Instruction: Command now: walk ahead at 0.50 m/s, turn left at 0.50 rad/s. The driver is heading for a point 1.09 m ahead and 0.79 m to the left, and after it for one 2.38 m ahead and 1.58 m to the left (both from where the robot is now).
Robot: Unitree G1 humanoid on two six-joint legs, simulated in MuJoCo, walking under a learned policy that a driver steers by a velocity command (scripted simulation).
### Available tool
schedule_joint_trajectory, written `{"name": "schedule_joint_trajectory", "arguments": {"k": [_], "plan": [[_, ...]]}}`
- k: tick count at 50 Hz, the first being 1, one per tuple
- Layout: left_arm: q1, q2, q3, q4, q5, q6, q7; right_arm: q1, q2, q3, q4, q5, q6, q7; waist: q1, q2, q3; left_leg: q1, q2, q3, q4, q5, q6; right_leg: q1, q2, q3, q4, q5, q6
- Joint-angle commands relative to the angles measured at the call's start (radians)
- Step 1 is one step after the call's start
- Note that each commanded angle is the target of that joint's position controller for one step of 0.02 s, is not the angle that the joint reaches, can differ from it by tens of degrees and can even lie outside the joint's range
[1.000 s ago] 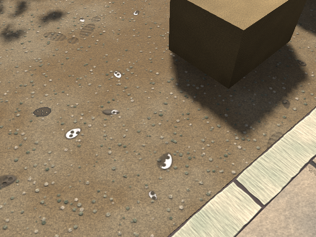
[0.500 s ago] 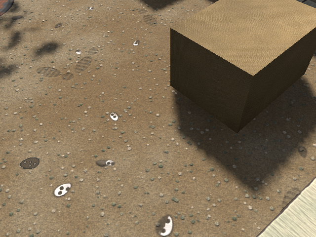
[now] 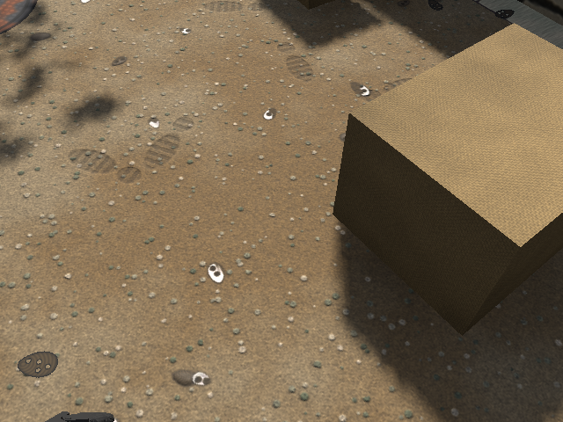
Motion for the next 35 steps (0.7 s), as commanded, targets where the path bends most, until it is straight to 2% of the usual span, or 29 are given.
{"name": "schedule_joint_trajectory", "arguments": {"k": [1, 3, 5, 7, 8, 9, 10, 11, 12, 13, 14, 15, 16, 17, 19, 23, 25, 27, 29, 30, 32, 33, 34, 35], "plan": [[-0.094, 0.056, 0.009, -0.078, -0.009, -0.018, -0.009, 0.001, -0.188, -0.053, -0.063, 0.008, -0.004, -0.018, -0.003, 0.099, -0.025, -0.119, 0.201, -0.166, -0.096, 0.127, 0.127, 0.165, 0.069, -0.049, -0.145, 0.162, 0.02], [-0.128, 0.073, 0.014, -0.091, -0.018, -0.024, -0.016, 0.03, -0.183, -0.054, -0.055, 0.014, 0.005, -0.02, -0.01, 0.105, -0.026, -0.069, 0.219, -0.216, -0.052, 0.093, 0.118, 0.177, 0.079, -0.028, -0.2, 0.146, 0.014], [-0.124, 0.098, 0.023, -0.093, -0.023, -0.033, -0.022, 0.034, -0.176, -0.054, -0.056, 0.012, 0.014, -0.024, 0.005, 0.118, -0.032, -0.007, 0.242, -0.282, 0.004, 0.071, 0.105, 0.203, 0.08, -0.01, -0.245, 0.085, -0.004], [-0.044, 0.126, 0.038, -0.072, -0.025, -0.042, -0.021, 0.01, -0.169, -0.054, -0.065, 0.008, 0.02, -0.023, 0.056, 0.146, -0.051, 0.005, 0.238, -0.313, 0.081, 0.102, 0.081, 0.311, 0.078, -0.027, -0.288, 0.024, -0.043], [0.048, 0.154, 0.053, -0.052, -0.016, -0.046, -0.014, 0.004, -0.138, -0.043, -0.074, 0.003, 0.019, -0.021, 0.103, 0.139, -0.112, -0.025, 0.192, -0.283, 0.188, 0.137, 0.051, 0.464, 0.048, -0.02, -0.31, 0.011, -0.079], [0.198, 0.206, 0.068, -0.038, 0.001, -0.048, -0.004, 0.003, -0.077, -0.02, -0.094, -0.012, 0.015, -0.016, 0.167, 0.043, -0.248, -0.138, 0.13, -0.199, 0.456, 0.026, 0.014, 0.711, -0.118, 0.131, -0.289, -0.064, -0.145], [0.276, 0.284, 0.088, 0.0, 0.009, -0.028, -0.006, 0.14, -0.017, 0.001, -0.127, 0.011, 0.003, -0.013, 0.108, -0.281, -0.356, -0.481, -0.002, -0.057, 0.768, -0.391, -0.047, 1.001, -0.331, 0.577, -0.366, -0.276, -0.305], [0.263, 0.196, 0.07, -0.005, -0.009, -0.023, -0.011, 0.134, -0.118, -0.016, -0.104, 0.024, 0.0, -0.016, 0.127, -0.217, -0.291, -0.609, 0.082, -0.071, 0.906, -0.402, -0.059, 0.961, -0.349, 0.668, -0.42, -0.479, -0.301], [0.225, 0.135, 0.054, -0.014, -0.012, -0.018, -0.007, 0.033, -0.174, -0.033, -0.112, 0.02, 0.004, -0.016, 0.154, -0.122, -0.167, -0.64, 0.114, -0.058, 0.944, -0.31, -0.066, 0.853, -0.301, 0.511, -0.433, -0.445, -0.256], [0.181, 0.115, 0.044, -0.016, -0.005, -0.015, -0.006, -0.019, -0.168, -0.034, -0.121, 0.01, 0.009, -0.017, 0.141, -0.06, -0.102, -0.616, 0.147, -0.029, 0.932, -0.235, -0.075, 0.75, -0.255, 0.379, -0.444, -0.304, -0.231], [0.151, 0.092, 0.037, -0.007, -0.003, -0.012, -0.006, -0.054, -0.156, -0.036, -0.133, 0.001, 0.009, -0.014, 0.128, -0.055, -0.051, -0.603, 0.172, -0.027, 0.888, -0.184, -0.08, 0.672, -0.215, 0.286, -0.465, -0.191, -0.224], [0.138, 0.083, 0.032, 0.0, 0.003, -0.012, -0.003, -0.056, -0.139, -0.037, -0.141, 0.005, 0.013, -0.006, 0.108, -0.085, -0.037, -0.563, 0.196, -0.022, 0.863, -0.152, -0.082, 0.615, -0.19, 0.214, -0.487, -0.125, -0.215], [0.132, 0.08, 0.032, 0.008, 0.002, -0.015, -0.003, -0.052, -0.12, -0.034, -0.146, 0.012, 0.018, -0.002, 0.099, -0.1, -0.031, -0.541, 0.207, -0.009, 0.846, -0.136, -0.084, 0.583, -0.174, 0.164, -0.51, -0.094, -0.215], [0.133, 0.082, 0.034, 0.017, -0.003, -0.018, -0.003, -0.056, -0.099, -0.029, -0.154, 0.015, 0.023, 0.002, 0.094, -0.102, -0.026, -0.541, 0.213, 0.003, 0.829, -0.128, -0.088, 0.565, -0.172, 0.123, -0.53, -0.065, -0.224], [0.135, 0.108, 0.043, 0.035, -0.009, -0.023, -0.004, -0.09, -0.079, -0.023, -0.18, 0.009, 0.03, 0.005, 0.09, -0.079, -0.009, -0.567, 0.224, 0.011, 0.771, -0.085, -0.101, 0.547, -0.183, 0.061, -0.563, -0.004, -0.245], [0.131, 0.14, 0.052, 0.058, -0.007, -0.018, -0.005, -0.155, -0.066, -0.017, -0.203, 0.009, 0.024, 0.019, 0.104, -0.056, -0.001, -0.553, 0.226, 0.039, 0.579, 0.115, -0.106, 0.561, -0.16, -0.097, -0.574, 0.124, -0.235], [0.154, 0.153, 0.053, 0.073, -0.01, -0.013, -0.003, -0.225, -0.054, -0.011, -0.222, 0.007, 0.018, 0.031, 0.131, -0.04, 0.015, -0.518, 0.212, 0.074, 0.469, 0.197, -0.094, 0.569, -0.153, -0.158, -0.569, 0.151, -0.22], [0.188, 0.168, 0.057, 0.093, -0.022, -0.005, -0.002, -0.285, -0.044, -0.007, -0.245, 0.01, 0.017, 0.043, 0.15, -0.034, 0.032, -0.508, 0.201, 0.103, 0.393, 0.21, -0.076, 0.611, -0.169, -0.188, -0.56, 0.161, -0.209], [0.211, 0.185, 0.062, 0.109, -0.031, 0.006, -0.002, -0.324, -0.052, -0.01, -0.269, 0.012, 0.018, 0.054, 0.152, -0.035, 0.047, -0.51, 0.19, 0.123, 0.344, 0.165, -0.051, 0.672, -0.193, -0.213, -0.533, 0.22, -0.195], [0.213, 0.195, 0.066, 0.113, -0.035, 0.013, -0.001, -0.328, -0.063, -0.014, -0.278, 0.011, 0.018, 0.058, 0.142, -0.039, 0.044, -0.491, 0.175, 0.141, 0.326, 0.122, -0.034, 0.699, -0.201, -0.23, -0.501, 0.307, -0.185], [0.208, 0.233, 0.078, 0.111, -0.041, 0.027, 0.008, -0.275, -0.101, -0.035, -0.279, 0.003, 0.024, 0.06, 0.091, -0.071, -0.01, -0.368, 0.11, 0.198, 0.314, 0.016, 0.009, 0.73, -0.199, -0.271, -0.358, 0.65, -0.165], [0.198, 0.244, 0.081, 0.107, -0.046, 0.035, 0.012, -0.172, -0.134, -0.055, -0.256, 0.003, 0.03, 0.055, 0.025, -0.067, -0.069, -0.226, 0.066, 0.222, 0.286, 0.003, 0.039, 0.711, -0.185, -0.293, -0.205, 0.776, -0.149], [0.196, 0.225, 0.073, 0.102, -0.044, 0.037, 0.016, -0.002, -0.187, -0.087, -0.211, 0.007, 0.037, 0.041, -0.064, -0.036, -0.156, 0.035, 0.039, 0.203, 0.235, 0.066, 0.078, 0.59, -0.151, -0.315, 0.017, 0.723, -0.117], [0.242, 0.133, 0.041, 0.08, 0.003, 0.029, 0.012, 0.113, -0.273, -0.11, -0.184, 0.016, 0.05, 0.016, -0.069, 0.161, -0.249, 0.339, 0.236, -0.089, 0.242, 0.127, 0.146, 0.299, -0.083, -0.317, 0.349, 0.107, -0.074]]}}
Keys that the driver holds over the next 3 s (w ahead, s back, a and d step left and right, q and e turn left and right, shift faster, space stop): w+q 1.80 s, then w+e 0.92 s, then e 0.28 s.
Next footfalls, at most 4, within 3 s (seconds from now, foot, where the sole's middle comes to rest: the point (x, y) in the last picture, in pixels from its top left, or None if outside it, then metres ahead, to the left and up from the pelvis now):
0.18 right None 0.28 -0.15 -0.78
0.68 left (191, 419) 0.48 0.19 -0.78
1.16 right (206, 287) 0.83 0.16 -0.78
1.68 left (57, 304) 0.80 0.55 -0.78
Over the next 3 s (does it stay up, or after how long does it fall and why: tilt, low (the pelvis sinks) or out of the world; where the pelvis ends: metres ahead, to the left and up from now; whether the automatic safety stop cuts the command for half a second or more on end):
stays up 1.18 0.99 0.00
